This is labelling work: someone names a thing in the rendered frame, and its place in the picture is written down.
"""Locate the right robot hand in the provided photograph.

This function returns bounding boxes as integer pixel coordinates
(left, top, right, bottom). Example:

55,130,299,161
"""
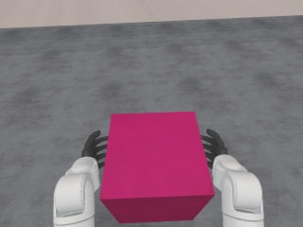
201,129,227,170

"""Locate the right robot forearm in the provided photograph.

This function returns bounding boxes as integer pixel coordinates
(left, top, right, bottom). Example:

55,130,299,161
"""
212,154,264,227

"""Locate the left robot forearm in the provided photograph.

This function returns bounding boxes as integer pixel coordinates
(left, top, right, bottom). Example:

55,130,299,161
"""
53,156,100,227

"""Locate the left robot hand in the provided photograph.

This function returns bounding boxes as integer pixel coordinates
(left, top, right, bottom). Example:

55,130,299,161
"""
81,130,109,169

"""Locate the carton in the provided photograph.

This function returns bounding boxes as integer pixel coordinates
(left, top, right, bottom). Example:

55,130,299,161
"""
99,112,215,223

